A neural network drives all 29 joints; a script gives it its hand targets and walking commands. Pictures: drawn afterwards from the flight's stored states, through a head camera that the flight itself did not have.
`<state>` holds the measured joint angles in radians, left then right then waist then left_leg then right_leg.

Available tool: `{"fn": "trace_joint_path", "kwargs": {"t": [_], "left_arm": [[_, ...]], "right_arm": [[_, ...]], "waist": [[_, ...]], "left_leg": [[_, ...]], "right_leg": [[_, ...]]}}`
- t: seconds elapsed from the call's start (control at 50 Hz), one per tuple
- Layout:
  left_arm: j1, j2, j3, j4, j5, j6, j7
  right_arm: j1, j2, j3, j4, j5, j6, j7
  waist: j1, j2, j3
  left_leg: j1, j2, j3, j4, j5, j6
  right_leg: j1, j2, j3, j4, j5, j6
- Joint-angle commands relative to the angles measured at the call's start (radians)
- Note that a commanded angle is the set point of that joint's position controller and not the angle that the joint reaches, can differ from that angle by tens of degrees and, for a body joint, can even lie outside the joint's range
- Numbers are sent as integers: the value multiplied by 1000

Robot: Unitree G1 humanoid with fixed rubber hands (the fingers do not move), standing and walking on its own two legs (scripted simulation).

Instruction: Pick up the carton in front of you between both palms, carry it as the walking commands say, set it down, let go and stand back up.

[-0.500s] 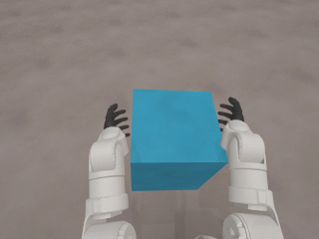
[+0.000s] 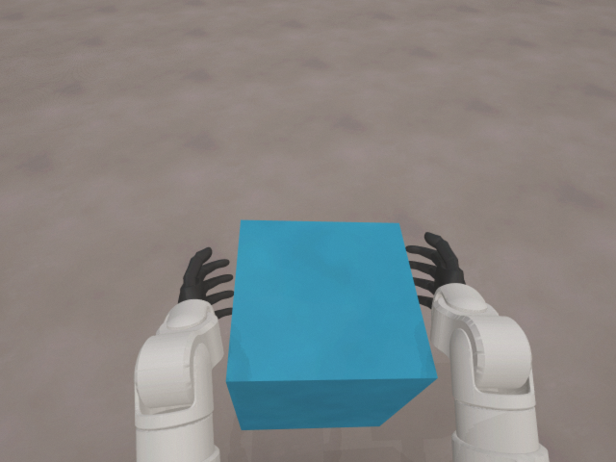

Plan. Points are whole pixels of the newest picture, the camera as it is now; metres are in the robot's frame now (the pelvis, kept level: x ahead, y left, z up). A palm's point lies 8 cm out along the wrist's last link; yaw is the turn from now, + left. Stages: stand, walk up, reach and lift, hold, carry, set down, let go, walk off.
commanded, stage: carry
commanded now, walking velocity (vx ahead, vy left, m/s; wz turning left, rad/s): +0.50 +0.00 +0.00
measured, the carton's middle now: (316, 332) +0.28 +0.01 -0.01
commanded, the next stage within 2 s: none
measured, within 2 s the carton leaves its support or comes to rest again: neither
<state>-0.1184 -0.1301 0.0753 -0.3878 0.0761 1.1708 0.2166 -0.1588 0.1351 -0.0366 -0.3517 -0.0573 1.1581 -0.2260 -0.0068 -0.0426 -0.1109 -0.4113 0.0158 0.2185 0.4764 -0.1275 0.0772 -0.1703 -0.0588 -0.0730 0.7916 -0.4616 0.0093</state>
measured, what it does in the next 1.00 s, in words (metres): walks ahead: right foot, then left foot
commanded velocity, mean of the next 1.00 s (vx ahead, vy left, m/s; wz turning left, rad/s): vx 0.50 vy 0.00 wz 0.00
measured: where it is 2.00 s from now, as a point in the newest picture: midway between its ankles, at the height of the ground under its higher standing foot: (306, 223)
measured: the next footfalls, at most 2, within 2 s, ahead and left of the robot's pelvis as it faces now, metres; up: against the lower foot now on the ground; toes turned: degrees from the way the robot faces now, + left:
right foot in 0.46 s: +0.46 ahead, -0.12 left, +0.00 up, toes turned -9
left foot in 1.00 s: +0.77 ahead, +0.12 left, +0.00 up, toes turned +12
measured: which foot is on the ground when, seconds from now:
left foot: down 0.00-0.48, up 0.50-0.98, down 1.00-1.00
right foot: up 0.00-0.44, down 0.46-1.00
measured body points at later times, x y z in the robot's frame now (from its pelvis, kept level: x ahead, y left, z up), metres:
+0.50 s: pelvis +0.30 -0.03 -0.01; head +0.28 -0.04 +0.44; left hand +0.55 +0.13 +0.08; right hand +0.57 -0.17 +0.08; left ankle +0.09 +0.08 -0.70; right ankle +0.42 -0.11 -0.73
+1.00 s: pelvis +0.61 +0.01 -0.01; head +0.59 +0.01 +0.44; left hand +0.87 +0.16 +0.09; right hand +0.87 -0.14 +0.11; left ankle +0.73 +0.11 -0.73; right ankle +0.42 -0.11 -0.73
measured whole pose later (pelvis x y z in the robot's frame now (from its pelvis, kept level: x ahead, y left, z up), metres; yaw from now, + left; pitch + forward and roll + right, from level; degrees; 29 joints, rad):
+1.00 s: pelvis +0.61 +0.01 -0.01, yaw +0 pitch +3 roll +0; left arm -0.10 -0.13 0.00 -0.46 0.08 1.27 0.28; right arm -0.10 0.13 0.00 -0.50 -0.06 1.21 -0.26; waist 0.01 -0.01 -0.12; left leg -0.46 0.07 0.22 0.44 -0.07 0.03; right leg 0.08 -0.06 -0.17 0.34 -0.45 0.04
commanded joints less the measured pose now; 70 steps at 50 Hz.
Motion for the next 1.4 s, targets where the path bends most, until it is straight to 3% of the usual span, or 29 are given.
{"fn": "trace_joint_path", "kwargs": {"t": [0.0,0.02,0.04,0.06,0.12,0.2,0.36,0.4,0.42,0.44,0.46,0.48,0.5,0.54,0.56,0.6,0.72,0.86,0.92,0.96,0.98,1.0,1.02,1.04,1.08,1.1,1.18,1.26,1.38], "left_arm": [[-423,-899,-596,-200,-314,6,-161],[-430,-925,-601,-204,-321,-1,-166],[-425,-948,-602,-200,-323,-8,-170],[-414,-960,-600,-199,-318,-14,-171],[-356,-962,-597,-184,-290,-27,-165],[-316,-910,-595,-199,-273,-24,-145],[-312,-758,-580,-217,-277,24,-115],[-294,-743,-565,-202,-277,28,-112],[-279,-741,-557,-190,-275,28,-111],[-261,-740,-547,-185,-269,27,-111],[-266,-728,-533,-171,-264,24,-112],[-262,-768,-540,-171,-281,18,-119],[-292,-806,-544,-213,-287,10,-130],[-398,-910,-563,-253,-316,-17,-156],[-434,-941,-577,-266,-325,-27,-166],[-442,-969,-587,-263,-334,-38,-181],[-393,-916,-572,-235,-329,-26,-194],[-350,-796,-530,-221,-296,22,-150],[-367,-782,-531,-220,-294,39,-136],[-388,-786,-543,-228,-301,48,-132],[-392,-785,-549,-231,-303,52,-130],[-411,-795,-561,-250,-312,59,-131],[-420,-813,-571,-248,-321,60,-137],[-436,-865,-590,-240,-331,50,-146],[-450,-963,-598,-219,-338,24,-169],[-417,-980,-597,-225,-323,10,-166],[-379,-1040,-588,-186,-287,-25,-168],[-355,-1002,-590,-208,-276,-29,-152],[-348,-870,-585,-244,-297,19,-129]], "right_arm": [[-243,941,481,-108,243,11,163],[-259,963,486,-126,248,8,170],[-278,985,501,-141,255,3,176],[-288,992,511,-151,262,-1,182],[-264,975,530,-166,277,-11,191],[-222,904,532,-184,277,-7,185],[-190,752,503,-186,246,33,136],[-202,744,505,-190,244,40,129],[-197,743,508,-191,244,43,127],[-203,734,512,-194,247,46,125],[-204,744,528,-219,253,51,124],[-213,764,536,-217,260,51,132],[-208,828,551,-191,267,45,142],[-221,955,549,-146,272,26,171],[-211,1000,547,-124,272,17,182],[-185,1037,542,-100,253,1,189],[-171,999,544,-126,233,-6,167],[-196,877,536,-159,261,50,140],[-209,849,518,-154,271,70,141],[-193,849,498,-136,271,75,144],[-175,848,484,-123,267,76,146],[-174,836,469,-111,256,74,148],[-178,869,471,-97,260,65,153],[-193,911,469,-122,264,57,163],[-224,1011,480,-133,265,33,182],[-201,1022,481,-146,260,24,183],[-243,1056,506,-161,287,-4,208],[-212,1000,506,-180,284,-5,204],[-182,871,484,-198,262,32,164]], "waist": [[-16,250,-276],[-14,147,-260],[-11,104,-236],[-8,110,-234],[-8,147,-199],[-10,152,-127],[-15,202,-9],[2,205,-68],[17,166,-126],[37,92,-207],[39,-154,-316],[31,-262,-295],[27,-194,-291],[17,-27,-258],[13,-19,-243],[15,-51,-240],[17,-81,-145],[30,-99,-49],[30,-117,-38],[4,-74,-117],[-17,-6,-203],[-26,226,-309],[-21,400,-321],[-16,320,-297],[-13,130,-274],[-8,109,-259],[-8,158,-228],[-10,168,-167],[-15,194,-57]], "left_leg": [[645,387,-612,-226,39,137],[585,364,-522,-231,56,106],[509,341,-450,-257,63,77],[462,318,-386,-285,28,57],[426,283,-289,-343,-12,62],[454,238,-197,-352,113,54],[504,233,-113,-289,331,24],[484,218,-57,-138,518,-4],[422,178,-3,26,548,-36],[275,152,3,235,356,-64],[-22,41,-25,572,83,-122],[-201,-40,-117,748,-326,-117],[-233,32,-206,848,-325,-79],[-203,110,-226,777,-215,-45],[-167,130,-228,704,-162,-45],[-132,117,-188,632,-109,-56],[-234,117,-111,321,6,-104],[-236,80,-43,74,90,-88],[-123,59,-6,-3,70,-61],[162,-17,75,-72,24,-49],[406,40,-8,-65,-18,-41],[629,318,-450,-144,-124,64],[738,433,-735,-262,-41,149],[699,417,-633,-246,70,144],[569,357,-438,-219,158,85],[497,333,-375,-251,118,54],[461,294,-242,-326,76,55],[506,252,-159,-337,154,52],[544,239,-91,-310,304,36]], "right_leg": [[-562,-12,70,449,-2,-37],[-546,-47,82,418,66,-44],[-512,-73,81,359,122,-41],[-472,-77,65,302,159,-33],[-463,-60,12,170,235,1],[-498,-51,-42,-41,355,24],[-415,-11,-114,-288,443,-29],[-220,42,-169,-327,394,-44],[-34,86,-204,-364,346,-46],[184,-11,-88,-366,277,-55],[421,-306,414,-457,132,-197],[439,-375,627,-589,255,-249],[403,-361,513,-564,353,-234],[245,-299,320,-562,398,-165],[183,-277,251,-595,334,-131],[142,-250,165,-632,280,-121],[197,-218,70,-697,311,-146],[285,-195,-19,-634,575,-135],[286,-195,-47,-565,679,-104],[206,-143,-135,-328,829,-62],[65,-110,-151,-127,704,-32],[-195,-9,-147,192,431,21],[-442,89,-52,386,9,25],[-492,21,53,504,-6,-1],[-478,-65,82,451,100,-37],[-442,-85,79,371,155,-33],[-432,-64,2,172,237,-4],[-477,-53,-50,-43,345,18],[-437,-21,-112,-266,443,-9]]}}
